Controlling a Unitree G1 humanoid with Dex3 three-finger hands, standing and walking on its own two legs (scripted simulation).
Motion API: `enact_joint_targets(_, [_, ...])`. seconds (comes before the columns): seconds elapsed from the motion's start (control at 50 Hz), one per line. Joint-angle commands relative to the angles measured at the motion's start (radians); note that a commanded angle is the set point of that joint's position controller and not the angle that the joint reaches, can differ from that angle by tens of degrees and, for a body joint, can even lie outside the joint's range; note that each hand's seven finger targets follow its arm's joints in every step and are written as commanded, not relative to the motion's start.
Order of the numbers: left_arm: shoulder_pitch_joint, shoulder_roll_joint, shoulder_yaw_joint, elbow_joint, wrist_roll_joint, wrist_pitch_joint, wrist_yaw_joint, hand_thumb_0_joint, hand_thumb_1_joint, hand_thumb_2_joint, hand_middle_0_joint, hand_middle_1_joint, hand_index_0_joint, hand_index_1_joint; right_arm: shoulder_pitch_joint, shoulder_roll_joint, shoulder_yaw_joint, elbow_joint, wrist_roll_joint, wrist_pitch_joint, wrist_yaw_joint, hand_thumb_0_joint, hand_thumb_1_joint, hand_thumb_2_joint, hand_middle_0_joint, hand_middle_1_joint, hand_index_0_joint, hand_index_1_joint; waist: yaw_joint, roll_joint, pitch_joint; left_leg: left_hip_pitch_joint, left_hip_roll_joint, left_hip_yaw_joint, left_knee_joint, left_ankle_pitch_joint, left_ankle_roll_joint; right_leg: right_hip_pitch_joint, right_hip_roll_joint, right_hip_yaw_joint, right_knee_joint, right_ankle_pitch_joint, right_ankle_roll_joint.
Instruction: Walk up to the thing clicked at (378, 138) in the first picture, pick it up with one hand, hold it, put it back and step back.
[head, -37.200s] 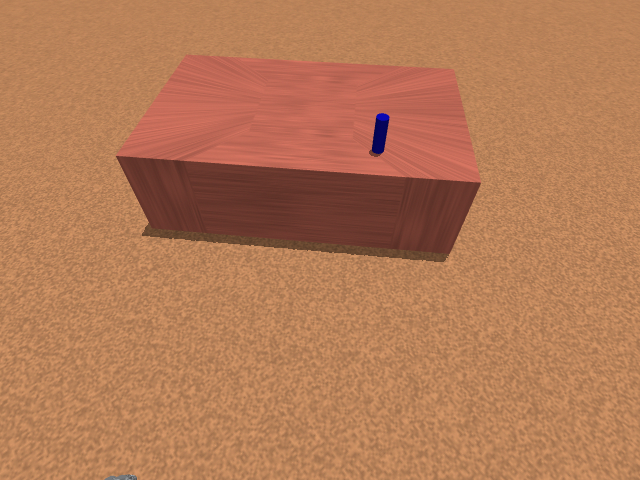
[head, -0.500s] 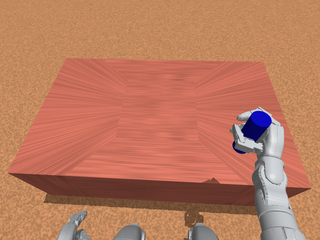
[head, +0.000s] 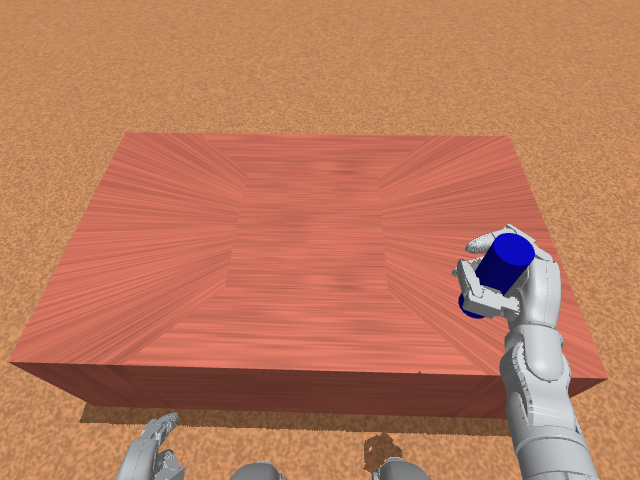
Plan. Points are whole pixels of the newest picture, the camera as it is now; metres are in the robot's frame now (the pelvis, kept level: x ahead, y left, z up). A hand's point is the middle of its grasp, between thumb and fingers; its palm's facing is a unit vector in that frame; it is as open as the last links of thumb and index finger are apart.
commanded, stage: hold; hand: right
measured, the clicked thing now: (491, 279) +0.34 -0.19 +0.05
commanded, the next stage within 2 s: crouch in 0.60 s
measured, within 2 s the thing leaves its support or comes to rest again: neither
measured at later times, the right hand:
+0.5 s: hand (488, 279) +0.33 -0.18 +0.07, palm faces +0.19 +0.98 +0.01, open 5.5 cm
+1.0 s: hand (477, 282) +0.35 -0.18 +0.02, palm faces +0.21 +0.98 +0.02, open 5.5 cm
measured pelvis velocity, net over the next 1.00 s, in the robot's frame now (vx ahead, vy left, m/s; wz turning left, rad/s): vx -0.01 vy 0.00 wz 0.00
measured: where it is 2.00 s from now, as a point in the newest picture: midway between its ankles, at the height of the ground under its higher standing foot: outside the picture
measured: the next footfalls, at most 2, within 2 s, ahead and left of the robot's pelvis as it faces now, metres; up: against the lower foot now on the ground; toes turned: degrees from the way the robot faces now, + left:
none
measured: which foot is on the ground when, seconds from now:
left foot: down 0.00-1.00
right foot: down 0.00-1.00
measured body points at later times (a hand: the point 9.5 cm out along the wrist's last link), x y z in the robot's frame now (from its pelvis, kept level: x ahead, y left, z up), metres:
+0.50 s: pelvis +0.00 +0.00 +0.01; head +0.03 -0.01 +0.46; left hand +0.14 +0.24 -0.10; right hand +0.31 -0.23 +0.07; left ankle +0.00 +0.14 -0.70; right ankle +0.02 -0.13 -0.70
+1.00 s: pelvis -0.01 +0.00 -0.01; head +0.05 -0.01 +0.43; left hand +0.12 +0.25 -0.12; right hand +0.33 -0.23 +0.03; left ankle +0.00 +0.14 -0.70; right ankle +0.02 -0.13 -0.70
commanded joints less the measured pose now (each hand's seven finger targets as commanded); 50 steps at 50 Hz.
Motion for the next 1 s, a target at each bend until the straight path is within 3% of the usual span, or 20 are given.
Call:
enact_joint_targets(0.0, [-0.02,0.135,0.05,-0.116,-0.004,-0.041,0.014,0.0,1.047,0.904,-0.189,-0.29,-0.19,-0.287,-0.296,-0.12,-0.029,-0.264,0.005,-0.081,0.004,0.0,-0.722,-1.447,1.486,1.54,1.499,1.54,0.007,-0.002,-0.278,0.086,-0.032,0.027,-0.127,0.263,0.031,0.178,0.028,-0.013,-0.135,0.219,-0.025])
enact_joint_targets(0.06, [-0.03,0.134,0.049,-0.115,-0.005,-0.042,0.015,0.0,1.047,0.907,-0.187,-0.289,-0.19,-0.285,-0.263,-0.106,-0.019,-0.251,0.009,-0.072,0.012,0.0,-0.724,-1.454,1.486,1.545,1.501,1.545,0.004,-0.007,-0.252,0.094,-0.03,0.026,-0.138,0.258,0.028,0.175,0.029,-0.017,-0.139,0.209,-0.026])
enact_joint_targets(0.1, [-0.019,0.134,0.05,-0.116,-0.004,-0.043,0.016,0.0,1.047,0.907,-0.188,-0.288,-0.188,-0.286,-0.297,-0.146,-0.049,-0.318,0.005,-0.075,0.007,0.0,-0.713,-1.455,1.486,1.547,1.502,1.547,-0.001,-0.021,-0.312,0.113,-0.028,0.023,-0.129,0.313,0.029,0.21,0.029,-0.017,-0.13,0.267,-0.025])
enact_joint_targets(0.18, [-0.033,0.123,0.042,-0.115,-0.008,-0.045,0.016,0.0,1.047,0.906,-0.187,-0.288,-0.189,-0.285,-0.222,-0.105,-0.029,-0.24,0.013,-0.058,0.015,0.0,-0.718,-1.463,1.49,1.553,1.506,1.553,-0.001,0.009,-0.249,0.126,-0.028,0.024,-0.145,0.299,0.024,0.179,0.034,-0.02,-0.14,0.247,-0.029])
enact_joint_targets(0.24, [-0.034,0.129,0.043,-0.123,-0.009,-0.045,0.017,0.0,1.047,0.902,-0.188,-0.288,-0.19,-0.284,-0.293,-0.157,-0.051,-0.347,0.008,-0.068,0.011,0.0,-0.734,-1.477,1.506,1.569,1.522,1.569,-0.007,-0.046,-0.289,0.131,-0.027,0.02,-0.149,0.294,0.03,0.221,0.033,-0.02,-0.151,0.248,-0.024])
enact_joint_targets(0.28, [-0.035,0.134,0.048,-0.118,-0.008,-0.047,0.017,0.0,1.047,0.905,-0.185,-0.288,-0.19,-0.282,-0.225,-0.109,-0.017,-0.301,0.012,-0.055,0.019,0.0,-0.737,-1.48,1.51,1.573,1.526,1.573,0.0,-0.018,-0.244,0.12,-0.031,0.026,-0.152,0.282,0.029,0.2,0.031,-0.016,-0.161,0.238,-0.026])
enact_joint_targets(0.3, [-0.038,0.124,0.042,-0.12,-0.009,-0.048,0.017,0.0,1.047,0.9,-0.188,-0.29,-0.193,-0.284,-0.26,-0.137,-0.045,-0.336,0.015,-0.058,0.015,0.0,-0.742,-1.474,1.5,1.562,1.515,1.562,-0.004,-0.012,-0.259,0.136,-0.028,0.024,-0.156,0.29,0.027,0.207,0.032,-0.019,-0.157,0.242,-0.028])
enact_joint_targets(0.38, [-0.048,0.121,0.037,-0.123,-0.011,-0.052,0.018,0.0,1.047,0.908,-0.184,-0.287,-0.188,-0.282,-0.172,-0.098,-0.022,-0.266,0.012,-0.039,0.019,0.0,-0.752,-1.472,1.499,1.559,1.514,1.559,-0.003,0.022,-0.241,0.14,-0.03,0.028,-0.163,0.301,0.024,0.21,0.031,-0.019,-0.161,0.253,-0.029])
enact_joint_targets(0.44, [-0.046,0.119,0.035,-0.121,-0.01,-0.053,0.018,0.0,1.047,0.905,-0.186,-0.287,-0.19,-0.282,-0.245,-0.141,-0.042,-0.374,0.013,-0.05,0.015,0.0,-0.758,-1.471,1.495,1.555,1.511,1.555,-0.013,-0.033,-0.256,0.143,-0.029,0.028,-0.16,0.306,0.029,0.231,0.03,-0.019,-0.171,0.267,-0.023])
enact_joint_targets(0.5, [-0.049,0.111,0.033,-0.124,-0.011,-0.055,0.018,0.0,1.047,0.905,-0.185,-0.288,-0.19,-0.281,-0.257,-0.11,-0.011,-0.366,0.013,-0.045,0.018,0.0,-0.767,-1.475,1.497,1.558,1.513,1.558,0.004,-0.014,-0.244,0.145,-0.028,0.026,-0.168,0.306,0.025,0.228,0.031,-0.02,-0.168,0.257,-0.026])
enact_joint_targets(0.54, [-0.055,0.126,0.04,-0.113,-0.009,-0.058,0.019,0.0,1.047,0.905,-0.183,-0.288,-0.189,-0.28,-0.176,-0.095,-0.025,-0.243,0.015,-0.03,0.021,0.0,-0.781,-1.481,1.504,1.563,1.519,1.563,0.002,0.022,-0.193,0.12,-0.03,0.027,-0.173,0.268,0.023,0.191,0.031,-0.02,-0.173,0.218,-0.03])
enact_joint_targets(0.58, [-0.044,0.131,0.046,-0.118,-0.007,-0.06,0.018,0.0,1.047,0.906,-0.184,-0.286,-0.189,-0.28,-0.277,-0.136,-0.042,-0.378,0.012,-0.049,0.017,0.0,-0.761,-1.49,1.507,1.574,1.525,1.574,-0.004,-0.047,-0.278,0.134,-0.03,0.03,-0.16,0.295,0.03,0.251,0.027,-0.014,-0.175,0.26,-0.02])
enact_joint_targets(0.66, [-0.049,0.117,0.038,-0.117,-0.008,-0.062,0.016,0.0,1.047,0.912,-0.182,-0.288,-0.188,-0.281,-0.199,-0.079,-0.002,-0.284,0.014,-0.037,0.025,0.0,-0.765,-1.471,1.482,1.546,1.498,1.546,0.004,0.015,-0.229,0.145,-0.03,0.03,-0.168,0.302,0.024,0.212,0.031,-0.018,-0.171,0.254,-0.028])
enact_joint_targets(0.68, [-0.053,0.126,0.044,-0.112,-0.007,-0.064,0.017,0.0,0.967,0.902,-0.21,-0.309,-0.209,-0.311,-0.245,-0.121,-0.043,-0.325,0.019,-0.044,0.021,0.0,-0.685,-1.424,1.527,1.557,1.53,1.556,-0.002,-0.002,-0.234,0.136,-0.03,0.031,-0.166,0.294,0.025,0.217,0.029,-0.016,-0.174,0.25,-0.026])
enact_joint_targets(0.7, [-0.046,0.129,0.046,-0.11,-0.006,-0.063,0.019,0.0,0.887,0.916,-0.201,-0.3,-0.19,-0.311,-0.27,-0.142,-0.041,-0.344,0.008,-0.049,0.021,0.0,-0.649,-1.344,1.51,1.477,1.489,1.476,-0.002,-0.032,-0.268,0.142,-0.027,0.023,-0.16,0.315,0.026,0.237,0.031,-0.019,-0.165,0.269,-0.024])
enact_joint_targets(0.76, [-0.049,0.126,0.046,-0.098,-0.004,-0.066,0.015,0.0,0.867,0.912,-0.203,-0.301,-0.192,-0.313,-0.221,-0.089,-0.026,-0.221,0.016,-0.04,0.028,0.0,-0.617,-1.283,1.516,1.465,1.498,1.465,0.008,0.014,-0.168,0.076,-0.032,0.029,-0.157,0.242,0.026,0.166,0.027,-0.014,-0.17,0.195,-0.029])
enact_joint_targets(0.82, [-0.039,0.125,0.047,-0.097,0.003,-0.067,0.015,0.0,0.868,0.904,-0.203,-0.298,-0.193,-0.309,-0.337,-0.124,-0.066,-0.214,0.01,-0.074,0.019,0.0,-0.606,-1.269,1.498,1.449,1.481,1.449,0.016,-0.003,-0.219,0.042,-0.027,0.021,-0.13,0.24,0.028,0.163,0.026,-0.013,-0.137,0.193,-0.029])
enact_joint_targets(0.86, [-0.029,0.132,0.055,-0.084,0.01,-0.069,0.012,0.0,0.869,0.903,-0.205,-0.301,-0.196,-0.31,-0.34,-0.101,-0.061,-0.108,0.007,-0.086,0.022,0.0,-0.61,-1.258,1.479,1.43,1.462,1.431,0.031,0.036,-0.184,0.004,-0.024,0.017,-0.104,0.222,0.025,0.089,0.03,-0.013,-0.107,0.166,-0.037])
enact_joint_targets(0.92, [-0.018,0.142,0.061,-0.071,0.019,-0.07,0.01,0.0,0.873,0.902,-0.205,-0.3,-0.196,-0.309,-0.441,-0.139,-0.09,-0.006,-0.006,-0.135,0.035,0.0,-0.62,-1.27,1.473,1.433,1.457,1.433,0.044,0.017,-0.2,-0.1,-0.022,0.007,-0.041,0.161,0.027,0.019,0.03,-0.008,-0.043,0.101,-0.039])
enact_joint_targets(0.98, [0.013,0.142,0.062,-0.069,0.027,-0.071,-0.001,0.0,0.87,0.899,-0.206,-0.301,-0.198,-0.309,-0.529,-0.171,-0.113,0.049,-0.012,-0.201,0.052,0.0,-0.552,-1.253,1.435,1.412,1.425,1.412,0.048,0.003,-0.317,-0.185,-0.022,0.0,0.06,0.164,0.033,-0.037,0.03,0.003,0.05,0.112,-0.034])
